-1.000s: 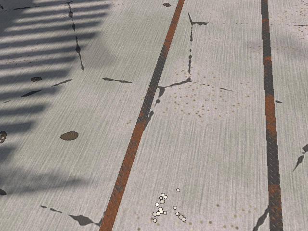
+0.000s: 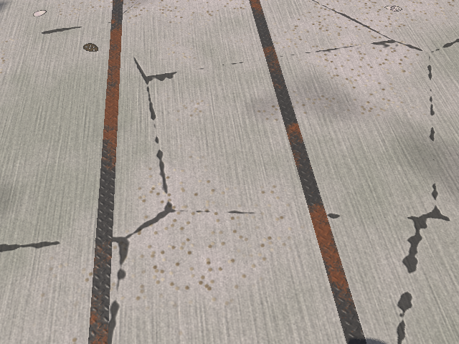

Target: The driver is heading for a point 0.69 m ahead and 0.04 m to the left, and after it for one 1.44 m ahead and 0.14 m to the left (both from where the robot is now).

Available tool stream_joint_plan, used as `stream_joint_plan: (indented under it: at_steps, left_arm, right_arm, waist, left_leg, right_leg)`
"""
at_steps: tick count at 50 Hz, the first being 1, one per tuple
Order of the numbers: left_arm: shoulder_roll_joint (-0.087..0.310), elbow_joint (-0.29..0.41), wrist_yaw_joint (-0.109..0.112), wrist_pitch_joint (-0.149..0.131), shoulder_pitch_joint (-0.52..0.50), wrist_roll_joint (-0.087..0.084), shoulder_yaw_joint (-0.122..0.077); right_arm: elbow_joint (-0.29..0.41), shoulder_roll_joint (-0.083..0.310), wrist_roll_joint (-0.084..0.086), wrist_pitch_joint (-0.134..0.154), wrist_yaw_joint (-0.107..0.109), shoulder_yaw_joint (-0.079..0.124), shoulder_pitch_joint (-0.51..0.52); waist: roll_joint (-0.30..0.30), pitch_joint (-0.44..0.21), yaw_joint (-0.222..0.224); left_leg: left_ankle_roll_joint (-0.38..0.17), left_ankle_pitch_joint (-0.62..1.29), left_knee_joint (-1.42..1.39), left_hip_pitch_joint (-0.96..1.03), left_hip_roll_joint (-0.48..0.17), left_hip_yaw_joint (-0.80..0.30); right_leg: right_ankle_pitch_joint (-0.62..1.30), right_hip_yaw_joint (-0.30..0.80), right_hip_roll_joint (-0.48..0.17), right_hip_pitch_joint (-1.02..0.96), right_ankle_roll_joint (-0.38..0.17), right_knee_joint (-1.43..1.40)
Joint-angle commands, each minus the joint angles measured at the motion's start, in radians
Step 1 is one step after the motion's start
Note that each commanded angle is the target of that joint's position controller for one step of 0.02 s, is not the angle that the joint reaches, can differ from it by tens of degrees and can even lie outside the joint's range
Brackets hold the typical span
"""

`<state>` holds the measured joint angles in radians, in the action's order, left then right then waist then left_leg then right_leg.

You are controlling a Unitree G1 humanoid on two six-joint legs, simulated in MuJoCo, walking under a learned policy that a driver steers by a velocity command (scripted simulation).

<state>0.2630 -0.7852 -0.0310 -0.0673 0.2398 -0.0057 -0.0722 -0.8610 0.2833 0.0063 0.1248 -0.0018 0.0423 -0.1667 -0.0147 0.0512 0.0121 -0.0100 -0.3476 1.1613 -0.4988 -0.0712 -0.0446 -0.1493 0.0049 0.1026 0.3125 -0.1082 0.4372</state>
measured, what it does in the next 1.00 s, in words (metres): walks ahead: left foot, then right foot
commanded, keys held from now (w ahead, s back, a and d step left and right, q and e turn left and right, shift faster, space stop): w+e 0.12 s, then w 0.62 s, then w+q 0.26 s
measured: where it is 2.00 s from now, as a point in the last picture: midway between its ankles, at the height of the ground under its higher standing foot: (235, 183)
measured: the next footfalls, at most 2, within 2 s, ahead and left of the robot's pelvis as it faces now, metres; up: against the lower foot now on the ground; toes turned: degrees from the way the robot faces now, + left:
left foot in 0.34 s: +0.38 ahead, +0.13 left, +0.00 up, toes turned -10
right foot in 0.84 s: +0.62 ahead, -0.16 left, +0.00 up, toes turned -9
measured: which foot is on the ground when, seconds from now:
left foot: up 0.00-0.32, down 0.34-0.86, up 0.88-1.00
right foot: down 0.00-0.36, up 0.38-0.82, down 0.84-1.00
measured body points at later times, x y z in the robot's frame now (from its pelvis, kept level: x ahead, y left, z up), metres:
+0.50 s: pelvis +0.29 +0.05 +0.00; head +0.31 +0.05 +0.45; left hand +0.43 +0.30 -0.12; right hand +0.35 -0.24 -0.11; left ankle +0.34 +0.13 -0.74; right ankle +0.22 -0.08 -0.65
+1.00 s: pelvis +0.55 -0.05 +0.00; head +0.57 -0.07 +0.45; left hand +0.72 +0.19 -0.09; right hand +0.57 -0.34 -0.13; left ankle +0.49 +0.10 -0.65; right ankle +0.58 -0.15 -0.74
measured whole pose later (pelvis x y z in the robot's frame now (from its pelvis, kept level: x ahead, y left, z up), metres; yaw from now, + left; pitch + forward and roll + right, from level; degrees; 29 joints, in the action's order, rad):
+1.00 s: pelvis +0.55 -0.05 +0.00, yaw -5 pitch +2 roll -1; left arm 0.25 -0.72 -0.02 -0.10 0.19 0.01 -0.05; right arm -0.86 0.30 0.03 0.06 0.00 0.05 -0.32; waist -0.04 0.02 -0.02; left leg -0.02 -0.36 1.15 -0.46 -0.05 -0.05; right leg -0.17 -0.09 0.01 0.30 -0.04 0.44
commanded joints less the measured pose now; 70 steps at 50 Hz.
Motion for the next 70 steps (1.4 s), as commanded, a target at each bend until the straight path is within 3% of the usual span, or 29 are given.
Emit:
stream_joint_plan:
  at_steps: [1, 6, 11, 14, 16, 17, 18, 19, 20, 22, 24, 26, 33, 38, 40, 42, 43, 44, 45, 46, 47, 49, 54, 62, 64, 66, 68, 69, 70]
  left_arm:
    - [0.140, 0.083, 0.016, -0.020, -0.009, -0.003, -0.031]
    - [0.173, 0.073, 0.043, -0.007, 0.068, -0.014, -0.042]
    - [0.149, 0.032, 0.044, -0.005, 0.145, -0.014, -0.031]
    - [0.160, 0.022, 0.049, 0.006, 0.151, -0.007, -0.033]
    - [0.145, 0.031, 0.048, 0.013, 0.124, -0.004, -0.025]
    - [0.116, 0.052, 0.046, 0.012, 0.106, 0.007, -0.009]
    - [0.058, 0.053, 0.043, -0.002, 0.237, -0.011, 0.009]
    - [0.082, 0.047, 0.042, -0.013, 0.252, -0.021, 0.013]
    - [0.156, 0.059, 0.039, -0.016, 0.155, -0.035, -0.005]
    - [0.146, 0.096, 0.037, -0.019, 0.022, -0.010, -0.004]
    - [0.116, 0.093, 0.035, -0.013, 0.044, -0.002, -0.004]
    - [0.083, 0.093, 0.035, -0.008, 0.052, -0.001, 0.004]
    - [0.041, 0.158, 0.024, -0.022, -0.164, -0.002, 0.027]
    - [0.061, 0.210, -0.002, -0.034, -0.281, -0.014, 0.022]
    - [0.091, 0.206, -0.006, -0.042, -0.233, -0.012, 0.010]
    - [0.173, 0.142, 0.008, -0.046, 0.013, 0.002, -0.031]
    - [0.258, 0.120, 0.022, -0.039, 0.201, 0.018, -0.052]
    - [0.285, 0.104, 0.015, -0.028, 0.212, 0.021, -0.055]
    - [0.181, 0.112, 0.016, -0.026, 0.192, 0.012, -0.032]
    - [0.145, 0.113, 0.018, -0.028, 0.131, 0.005, -0.018]
    - [0.124, 0.114, 0.015, -0.031, 0.066, 0.008, -0.010]
    - [0.091, 0.105, 0.011, -0.042, -0.011, 0.017, -0.003]
    - [0.114, 0.059, 0.022, -0.061, -0.026, 0.023, -0.022]
    - [0.180, 0.000, 0.043, -0.028, 0.055, 0.002, -0.045]
    - [0.194, -0.014, 0.044, -0.012, 0.069, -0.010, -0.051]
    - [0.221, -0.014, 0.048, 0.001, 0.053, -0.018, -0.059]
    - [0.239, -0.007, 0.053, 0.018, 0.024, -0.026, -0.062]
    - [0.216, -0.001, 0.057, 0.017, 0.030, -0.022, -0.050]
    - [0.096, 0.045, 0.050, 0.002, 0.102, 0.023, -0.012]
  right_arm:
    - [0.063, 0.091, -0.019, -0.012, 0.007, 0.030, -0.036]
    - [0.132, 0.054, -0.018, -0.015, 0.006, 0.016, 0.155]
    - [0.170, 0.075, -0.005, 0.004, -0.018, 0.015, 0.240]
    - [0.178, 0.107, -0.006, 0.018, -0.027, 0.024, 0.222]
    - [0.139, 0.146, -0.012, 0.026, -0.022, 0.046, 0.070]
    - [0.118, 0.189, -0.023, 0.028, -0.017, 0.059, -0.086]
    - [0.084, 0.272, -0.029, 0.015, -0.015, 0.087, -0.234]
    - [0.058, 0.207, 0.002, 0.007, -0.027, 0.073, -0.265]
    - [0.070, 0.144, 0.015, 0.003, -0.026, 0.055, -0.207]
    - [0.094, 0.096, -0.002, -0.012, -0.025, 0.034, -0.087]
    - [0.095, 0.077, -0.015, -0.009, -0.025, 0.024, -0.059]
    - [0.081, 0.097, -0.007, -0.004, -0.023, 0.028, -0.077]
    - [0.036, 0.151, 0.014, -0.024, -0.006, 0.037, -0.173]
    - [-0.003, 0.162, 0.020, -0.051, -0.003, 0.038, -0.250]
    - [-0.007, 0.180, 0.021, -0.063, 0.003, 0.043, -0.239]
    - [0.011, 0.163, 0.013, -0.064, 0.004, 0.033, -0.208]
    - [0.050, 0.091, -0.017, -0.058, 0.004, 0.007, -0.199]
    - [0.053, 0.006, 0.011, -0.038, 0.000, -0.016, -0.340]
    - [0.037, 0.128, 0.035, -0.033, 0.000, 0.014, -0.275]
    - [0.061, 0.155, 0.044, -0.032, -0.001, 0.027, -0.193]
    - [0.063, 0.138, 0.036, -0.038, 0.003, 0.027, -0.159]
    - [0.062, 0.105, 0.025, -0.061, 0.003, 0.033, -0.170]
    - [0.100, 0.057, 0.019, -0.097, 0.003, 0.034, -0.119]
    - [0.199, 0.030, 0.015, -0.085, -0.045, 0.017, 0.119]
    - [0.228, 0.040, 0.015, -0.087, -0.055, 0.020, 0.150]
    - [0.245, 0.064, 0.015, -0.091, -0.060, 0.033, 0.129]
    - [0.212, 0.123, 0.019, -0.096, -0.055, 0.070, -0.050]
    - [0.167, 0.193, 0.021, -0.101, -0.039, 0.107, -0.219]
    - [0.155, 0.318, 0.025, -0.106, -0.019, 0.136, -0.275]
  waist:
    - [0.028, -0.097, -0.039]
    - [0.077, -0.052, 0.025]
    - [0.107, -0.039, 0.070]
    - [0.130, -0.034, 0.050]
    - [0.132, -0.114, -0.030]
    - [0.085, -0.249, -0.102]
    - [-0.158, -0.398, -0.091]
    - [-0.256, -0.388, -0.097]
    - [-0.140, -0.228, -0.106]
    - [-0.022, -0.059, -0.065]
    - [-0.065, -0.047, -0.021]
    - [-0.081, -0.055, -0.013]
    - [-0.051, -0.028, -0.081]
    - [-0.060, 0.007, -0.103]
    - [-0.075, -0.014, -0.055]
    - [-0.052, -0.177, 0.074]
    - [0.091, -0.348, 0.138]
    - [0.353, -0.464, 0.065]
    - [0.208, -0.360, 0.102]
    - [0.161, -0.223, 0.091]
    - [0.097, -0.159, 0.057]
    - [0.121, -0.087, 0.000]
    - [0.078, -0.028, -0.028]
    - [0.046, 0.040, 0.056]
    - [0.055, 0.046, 0.056]
    - [0.083, 0.010, 0.024]
    - [0.095, -0.103, -0.089]
    - [0.056, -0.192, -0.168]
    - [-0.198, -0.266, -0.111]
  left_leg:
    - [0.037, 0.078, -0.116, -0.106, -0.042, -0.022]
    - [0.069, 0.390, -0.503, -0.069, 0.027, -0.001]
    - [0.032, 0.466, -0.654, -0.036, 0.041, -0.008]
    - [-0.013, 0.332, -0.690, -0.025, 0.049, 0.001]
    - [-0.066, 0.324, -0.737, 0.188, 0.070, 0.035]
    - [-0.131, 0.367, -0.687, 0.443, -0.046, -0.076]
    - [-0.295, 0.234, -0.705, 0.834, -0.251, -0.459]
    - [-0.322, 0.030, -0.844, 0.877, -0.323, -0.712]
    - [-0.273, -0.100, -0.867, 0.755, -0.296, -0.620]
    - [-0.230, 0.023, -0.926, 0.486, -0.215, -0.405]
    - [-0.215, 0.164, -0.970, 0.374, -0.156, -0.299]
    - [-0.230, 0.280, -0.998, 0.346, -0.141, -0.223]
    - [-0.190, 0.419, -1.015, 0.367, -0.094, -0.052]
    - [-0.173, 0.432, -0.951, 0.490, -0.162, -0.095]
    - [-0.154, 0.527, -0.881, 0.516, -0.174, -0.120]
    - [-0.105, 0.656, -0.598, 0.401, -0.090, -0.062]
    - [-0.062, 0.325, -0.266, 0.181, -0.004, -0.009]
    - [-0.023, -0.245, 0.007, -0.144, 0.113, -0.025]
    - [-0.022, -0.223, 0.107, -0.237, 0.059, -0.099]
    - [-0.025, -0.126, 0.109, -0.272, 0.023, -0.080]
    - [-0.016, -0.046, 0.077, -0.232, -0.015, -0.063]
    - [-0.002, 0.044, 0.015, -0.147, -0.059, -0.064]
    - [0.025, 0.189, -0.087, -0.194, -0.072, -0.073]
    - [-0.013, 0.365, -0.460, -0.199, -0.045, 0.038]
    - [-0.038, 0.293, -0.495, -0.207, -0.031, 0.065]
    - [-0.074, 0.194, -0.511, -0.125, 0.019, 0.118]
    - [-0.126, 0.158, -0.553, 0.132, 0.110, 0.174]
    - [-0.166, 0.214, -0.602, 0.413, 0.130, 0.132]
    - [-0.302, 0.207, -0.626, 0.761, -0.124, -0.314]
  right_leg:
    - [0.301, 0.305, -0.267, -0.124, -0.199, -0.219]
    - [0.196, 0.227, -0.186, -0.065, -0.128, -0.210]
    - [0.116, 0.282, -0.242, -0.173, -0.100, -0.156]
    - [0.209, 0.338, -0.290, -0.278, -0.089, -0.086]
    - [0.442, 0.303, -0.233, -0.285, -0.056, 0.070]
    - [0.375, 0.254, -0.180, -0.171, -0.023, 0.296]
    - [0.035, 0.145, -0.031, 0.191, 0.065, 0.663]
    - [-0.432, 0.176, -0.011, 0.381, 0.076, 0.811]
    - [-0.375, 0.198, -0.069, 0.467, 0.069, 0.876]
    - [-0.231, 0.115, -0.156, 0.443, 0.069, 0.786]
    - [-0.164, 0.097, -0.203, 0.351, 0.075, 0.695]
    - [-0.135, 0.069, -0.214, 0.336, 0.091, 0.630]
    - [0.195, 0.009, -0.187, 0.293, 0.118, 0.214]
    - [0.141, 0.009, -0.156, 0.289, 0.085, 0.091]
    - [0.076, 0.006, -0.133, 0.196, 0.062, 0.046]
    - [0.123, 0.012, -0.147, -0.200, 0.007, 0.026]
    - [0.175, 0.239, -0.369, -0.508, -0.058, 0.068]
    - [-0.026, 0.641, -0.551, -0.733, -0.188, -0.046]
    - [-0.146, 0.618, -0.512, -0.645, -0.151, -0.097]
    - [-0.113, 0.462, -0.478, -0.516, -0.114, -0.120]
    - [-0.041, 0.361, -0.434, -0.390, -0.095, -0.155]
    - [0.036, 0.215, -0.379, -0.227, -0.081, -0.233]
    - [0.197, 0.027, -0.373, -0.171, -0.095, -0.308]
    - [0.231, -0.156, -0.384, -0.308, -0.056, -0.294]
    - [0.298, -0.174, -0.404, -0.378, -0.041, -0.250]
    - [0.564, -0.203, -0.408, -0.414, -0.018, -0.146]
    - [0.821, -0.244, -0.374, -0.383, 0.018, 0.128]
    - [0.702, -0.260, -0.330, -0.232, 0.060, 0.375]
    - [-0.048, -0.244, -0.204, 0.188, 0.126, 0.750]
Velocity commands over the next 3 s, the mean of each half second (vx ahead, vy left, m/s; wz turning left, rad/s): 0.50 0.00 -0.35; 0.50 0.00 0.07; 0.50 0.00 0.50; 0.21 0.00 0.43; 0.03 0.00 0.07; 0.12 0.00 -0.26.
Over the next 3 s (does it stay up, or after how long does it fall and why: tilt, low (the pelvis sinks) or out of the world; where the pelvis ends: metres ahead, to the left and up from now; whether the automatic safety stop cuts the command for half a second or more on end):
stays up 1.10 0.03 -0.02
